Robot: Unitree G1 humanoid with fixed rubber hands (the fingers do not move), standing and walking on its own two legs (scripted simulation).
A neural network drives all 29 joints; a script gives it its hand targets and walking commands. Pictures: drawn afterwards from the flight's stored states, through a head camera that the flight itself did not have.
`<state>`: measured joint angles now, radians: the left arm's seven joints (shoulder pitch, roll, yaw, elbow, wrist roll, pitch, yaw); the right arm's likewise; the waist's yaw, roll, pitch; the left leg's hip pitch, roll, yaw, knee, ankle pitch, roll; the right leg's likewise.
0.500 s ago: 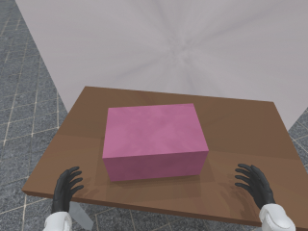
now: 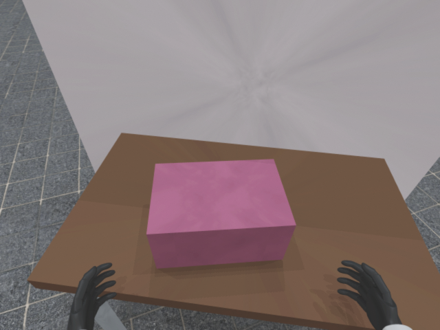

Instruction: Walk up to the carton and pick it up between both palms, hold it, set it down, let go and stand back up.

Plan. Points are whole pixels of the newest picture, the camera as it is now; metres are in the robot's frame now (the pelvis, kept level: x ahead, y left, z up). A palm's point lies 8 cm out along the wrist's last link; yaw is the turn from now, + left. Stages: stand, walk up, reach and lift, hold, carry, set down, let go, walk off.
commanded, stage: set down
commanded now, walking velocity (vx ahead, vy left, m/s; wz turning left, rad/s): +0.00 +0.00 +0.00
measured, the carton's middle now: (218, 211) +0.42 +0.03 -0.06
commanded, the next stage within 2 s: let go in 1.64 s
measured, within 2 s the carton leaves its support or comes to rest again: neither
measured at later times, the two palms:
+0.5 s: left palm (84, 321) +0.16 +0.25 -0.04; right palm (370, 317) +0.19 -0.25 -0.04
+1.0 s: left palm (92, 316) +0.17 +0.24 -0.06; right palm (362, 324) +0.18 -0.24 -0.06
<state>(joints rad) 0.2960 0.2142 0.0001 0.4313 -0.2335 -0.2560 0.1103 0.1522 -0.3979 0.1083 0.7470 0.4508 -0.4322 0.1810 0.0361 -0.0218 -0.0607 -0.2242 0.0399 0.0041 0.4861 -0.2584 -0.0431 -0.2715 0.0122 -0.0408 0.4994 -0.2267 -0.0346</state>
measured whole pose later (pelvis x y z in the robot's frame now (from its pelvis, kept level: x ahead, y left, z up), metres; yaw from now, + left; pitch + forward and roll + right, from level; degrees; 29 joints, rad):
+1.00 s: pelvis +0.02 +0.00 +0.00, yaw +0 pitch +0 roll +0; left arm 0.26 0.23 0.01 0.44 -0.15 -0.03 0.05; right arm 0.19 -0.31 0.06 0.74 0.23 -0.33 0.10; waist 0.03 -0.03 0.01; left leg -0.18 0.04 0.00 0.43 -0.25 -0.04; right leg -0.22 0.01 -0.04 0.43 -0.22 -0.03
